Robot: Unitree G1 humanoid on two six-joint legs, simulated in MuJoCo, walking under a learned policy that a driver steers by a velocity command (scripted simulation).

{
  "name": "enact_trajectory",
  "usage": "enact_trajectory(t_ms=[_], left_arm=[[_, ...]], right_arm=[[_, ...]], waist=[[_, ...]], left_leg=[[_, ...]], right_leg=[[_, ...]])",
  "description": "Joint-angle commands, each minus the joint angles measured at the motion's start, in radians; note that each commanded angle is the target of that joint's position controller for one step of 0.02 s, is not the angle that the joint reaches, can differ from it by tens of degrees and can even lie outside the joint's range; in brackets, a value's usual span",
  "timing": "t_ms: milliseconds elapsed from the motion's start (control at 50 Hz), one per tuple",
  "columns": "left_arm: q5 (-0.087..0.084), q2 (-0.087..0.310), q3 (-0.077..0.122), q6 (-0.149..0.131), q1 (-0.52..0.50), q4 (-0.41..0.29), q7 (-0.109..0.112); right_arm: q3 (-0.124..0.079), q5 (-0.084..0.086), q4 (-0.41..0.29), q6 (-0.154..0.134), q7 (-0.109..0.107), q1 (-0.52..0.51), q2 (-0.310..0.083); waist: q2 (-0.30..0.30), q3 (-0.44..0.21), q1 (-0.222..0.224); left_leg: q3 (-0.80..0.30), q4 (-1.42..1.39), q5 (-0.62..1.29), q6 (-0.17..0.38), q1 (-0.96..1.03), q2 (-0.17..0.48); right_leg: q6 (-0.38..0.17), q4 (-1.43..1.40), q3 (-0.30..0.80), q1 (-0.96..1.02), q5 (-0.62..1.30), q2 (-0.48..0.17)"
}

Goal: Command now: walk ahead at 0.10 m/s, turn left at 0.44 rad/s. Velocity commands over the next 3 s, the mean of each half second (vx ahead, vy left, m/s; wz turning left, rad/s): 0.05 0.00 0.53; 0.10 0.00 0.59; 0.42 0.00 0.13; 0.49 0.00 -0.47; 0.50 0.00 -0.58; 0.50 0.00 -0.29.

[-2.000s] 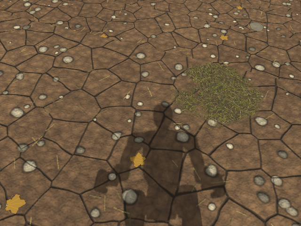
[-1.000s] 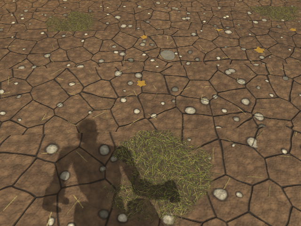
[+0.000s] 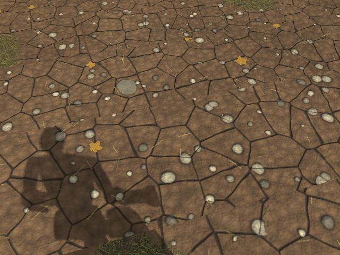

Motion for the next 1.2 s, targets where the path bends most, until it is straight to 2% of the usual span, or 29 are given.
enact_trajectory(t_ms=[20,60,140,200,260,280,300,320,340,360,400,460,520,560,640,680,700,720,740,760,780,820,840,900,1020,1120,1140,1180,1200], left_arm=[[0.007,0.071,0.025,-0.001,0.099,-0.035,0.016],[0.008,0.067,0.024,0.0,0.081,-0.03,0.016],[0.001,0.068,0.026,-0.006,0.024,-0.039,0.005],[-0.005,0.073,0.03,-0.027,0.007,-0.041,-0.007],[-0.009,0.08,0.042,-0.044,0.066,-0.015,-0.019],[0.005,0.133,0.057,-0.043,0.085,-0.015,-0.015],[0.033,0.228,0.077,-0.031,0.058,-0.024,-0.011],[0.06,0.209,0.077,-0.031,0.032,-0.037,-0.016],[0.05,0.151,0.06,-0.033,-0.031,-0.063,-0.012],[0.031,0.111,0.049,-0.031,-0.076,-0.072,-0.009],[0.007,0.081,0.035,-0.025,-0.089,-0.079,-0.001],[0.016,0.089,0.038,-0.01,-0.039,-0.069,0.006],[0.014,0.127,0.055,0.004,0.0,-0.058,0.01],[0.01,0.154,0.067,0.008,-0.02,-0.063,0.004],[-0.011,0.171,0.078,0.009,-0.033,-0.057,-0.01],[-0.032,0.171,0.079,0.008,-0.058,-0.052,-0.012],[-0.038,0.149,0.075,0.005,-0.033,-0.035,-0.013],[-0.016,0.103,0.064,0.001,0.004,-0.026,-0.016],[0.032,0.047,0.04,-0.005,-0.039,-0.09,-0.016],[0.016,0.098,0.056,-0.009,-0.133,-0.106,-0.005],[-0.006,0.119,0.065,-0.006,-0.135,-0.104,-0.004],[-0.003,0.132,0.077,-0.009,-0.113,-0.082,-0.007],[-0.002,0.13,0.079,-0.015,-0.111,-0.081,-0.011],[-0.011,0.115,0.075,-0.049,-0.117,-0.075,-0.029],[-0.015,0.069,0.05,-0.087,-0.17,-0.07,-0.052],[-0.031,0.089,0.048,-0.109,-0.149,-0.073,-0.069],[-0.03,0.088,0.048,-0.115,-0.116,-0.063,-0.069],[-0.018,0.095,0.054,-0.122,0.016,-0.026,-0.062],[-0.002,0.146,0.065,-0.127,0.159,-0.001,-0.056]], right_arm=[[-0.05,-0.002,-0.079,0.009,-0.022,0.001,-0.164],[-0.06,0.007,-0.088,0.023,-0.035,0.002,-0.18],[-0.067,0.014,-0.109,0.05,-0.049,-0.006,-0.182],[-0.07,0.016,-0.115,0.064,-0.053,0.012,-0.178],[-0.069,0.035,-0.125,0.079,-0.057,0.002,-0.168],[-0.061,0.036,-0.127,0.079,-0.056,0.031,-0.137],[-0.055,0.036,-0.15,0.074,-0.053,0.051,-0.103],[-0.076,0.021,-0.152,0.058,-0.051,0.048,-0.167],[-0.095,0.023,-0.125,0.057,-0.047,0.074,-0.214],[-0.099,0.028,-0.095,0.068,-0.05,0.099,-0.208],[-0.087,0.029,-0.073,0.089,-0.056,0.125,-0.159],[-0.07,0.042,-0.114,0.092,-0.053,0.049,-0.124],[-0.055,0.037,-0.147,0.089,-0.041,-0.004,-0.101],[-0.046,0.034,-0.157,0.087,-0.029,-0.011,-0.092],[-0.053,0.036,-0.159,0.093,-0.014,0.01,-0.112],[-0.058,0.034,-0.141,0.095,-0.006,0.066,-0.105],[-0.066,0.03,-0.127,0.094,-0.011,0.103,-0.117],[-0.089,0.03,-0.129,0.09,-0.023,0.133,-0.192],[-0.112,0.016,-0.156,0.082,-0.031,0.126,-0.319],[-0.098,-0.016,-0.155,0.057,-0.018,0.165,-0.267],[-0.085,-0.011,-0.137,0.039,-0.017,0.147,-0.236],[-0.067,0.032,-0.126,0.026,-0.027,0.102,-0.174],[-0.057,0.032,-0.127,0.024,-0.034,0.093,-0.162],[-0.052,0.011,-0.122,0.009,-0.048,0.116,-0.161],[-0.064,0.026,-0.083,-0.008,-0.053,0.161,-0.202],[-0.056,0.027,-0.054,-0.009,-0.034,0.192,-0.192],[-0.051,0.028,-0.053,-0.007,-0.032,0.185,-0.182],[-0.03,0.023,-0.053,-0.003,-0.03,0.186,-0.119],[-0.009,0.014,-0.067,-0.006,-0.03,0.179,-0.052]], waist=[[0.135,-0.187,0.034],[0.127,-0.217,0.026],[0.155,-0.185,0.006],[0.175,-0.171,-0.007],[0.169,-0.162,0.035],[0.092,-0.173,0.028],[-0.186,-0.133,-0.015],[-0.263,-0.123,0.0],[-0.175,-0.117,-0.02],[-0.12,-0.103,-0.032],[-0.109,-0.089,-0.02],[-0.137,-0.084,0.024],[-0.162,-0.111,0.064],[-0.169,-0.127,0.066],[-0.183,-0.137,0.056],[-0.163,-0.141,0.012],[-0.125,-0.148,-0.003],[0.052,-0.162,0.004],[0.366,-0.143,0.017],[0.249,-0.201,-0.075],[0.185,-0.171,-0.048],[0.133,-0.113,-0.023],[0.155,-0.089,-0.013],[0.159,-0.078,-0.012],[0.173,-0.055,-0.043],[0.165,-0.026,-0.04],[0.158,-0.028,-0.016],[0.138,-0.068,0.05],[0.006,-0.143,0.101]], left_leg=[[-0.314,-0.176,0.11,0.175,0.158,0.231],[-0.325,-0.173,0.027,0.17,0.153,0.224],[-0.38,-0.193,-0.203,0.148,0.107,0.201],[-0.441,-0.175,-0.216,0.135,0.142,0.202],[-0.456,-0.112,-0.22,0.084,0.126,0.157],[-0.4,-0.015,-0.334,0.035,0.05,0.101],[-0.183,0.208,-0.491,-0.028,-0.127,-0.06],[-0.115,0.458,-0.548,-0.07,-0.164,-0.053],[-0.12,0.589,-0.485,-0.09,-0.156,-0.015],[-0.103,0.644,-0.426,-0.108,-0.155,-0.009],[-0.086,0.77,-0.358,-0.141,-0.19,-0.001],[-0.02,0.686,-0.309,-0.172,-0.219,0.031],[0.005,0.532,-0.336,-0.187,-0.189,0.08],[0.046,0.427,-0.36,-0.174,-0.093,0.1],[0.104,0.249,-0.333,-0.132,0.034,0.093],[0.133,0.059,-0.202,-0.082,0.142,0.076],[0.121,-0.054,-0.087,-0.048,0.243,0.058],[-0.066,-0.108,0.168,0.009,0.408,0.166],[-0.44,-0.099,0.489,0.2,0.483,0.433],[-0.477,-0.133,0.399,0.309,0.42,0.474],[-0.403,-0.158,0.156,0.27,0.409,0.414],[-0.37,-0.214,-0.333,0.18,0.391,0.324],[-0.375,-0.245,-0.424,0.172,0.362,0.299],[-0.37,-0.285,-0.421,0.165,0.363,0.274],[-0.33,-0.257,-0.35,0.153,0.267,0.247],[-0.397,-0.216,-0.426,0.149,0.189,0.266],[-0.395,-0.189,-0.432,0.138,0.174,0.252],[-0.357,-0.061,-0.409,0.092,0.101,0.189],[-0.248,0.225,-0.423,0.038,-0.008,0.105]], right_leg=[[0.018,-0.148,0.01,0.0,0.035,-0.011],[0.029,-0.218,0.021,0.028,0.094,-0.01],[0.034,-0.335,0.032,0.065,0.15,0.0],[0.018,-0.445,0.037,0.096,0.137,0.009],[-0.021,-0.715,0.016,0.248,0.267,-0.002],[-0.067,-0.784,0.11,0.345,0.284,-0.132],[-0.193,-0.844,0.344,0.371,0.382,-0.334],[-0.291,-0.876,0.462,0.289,0.453,-0.434],[-0.284,-0.855,0.38,0.275,0.458,-0.399],[-0.238,-0.836,0.272,0.271,0.447,-0.328],[-0.215,-0.812,0.164,0.304,0.503,-0.278],[-0.234,-0.807,0.076,0.381,0.551,-0.252],[-0.258,-0.79,0.068,0.467,0.589,-0.296],[-0.261,-0.785,0.036,0.433,0.613,-0.312],[-0.257,-0.754,0.006,0.408,0.656,-0.342],[-0.214,-0.687,-0.03,0.373,0.633,-0.335],[-0.159,-0.622,-0.072,0.315,0.545,-0.306],[-0.063,-0.431,-0.166,0.145,0.316,-0.232],[0.037,-0.167,-0.207,-0.163,-0.183,-0.069],[0.037,0.011,-0.041,-0.183,-0.238,-0.044],[0.018,0.061,-0.012,-0.209,-0.153,-0.064],[-0.003,-0.019,0.004,-0.262,0.031,-0.094],[-0.002,-0.045,0.003,-0.252,0.101,-0.088],[0.003,-0.185,-0.006,-0.227,0.234,-0.061],[0.017,-0.509,-0.016,-0.048,0.308,-0.027],[-0.027,-0.603,-0.032,0.11,0.273,-0.028],[-0.043,-0.647,-0.046,0.169,0.286,-0.025],[-0.079,-0.688,-0.029,0.36,0.257,-0.047],[-0.136,-0.739,0.162,0.529,0.15,-0.203]])
Next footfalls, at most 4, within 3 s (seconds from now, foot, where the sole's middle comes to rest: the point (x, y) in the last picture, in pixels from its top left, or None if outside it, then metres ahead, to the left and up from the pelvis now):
0.28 right None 0.13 -0.15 -0.77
0.72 left None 0.02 0.08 -0.77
1.18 right None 0.26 -0.04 -0.77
1.62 left None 0.33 0.33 -0.77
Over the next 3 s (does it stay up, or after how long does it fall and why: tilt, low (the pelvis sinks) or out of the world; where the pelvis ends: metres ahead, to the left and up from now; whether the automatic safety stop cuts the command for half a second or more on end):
stays up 1.01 0.28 -0.16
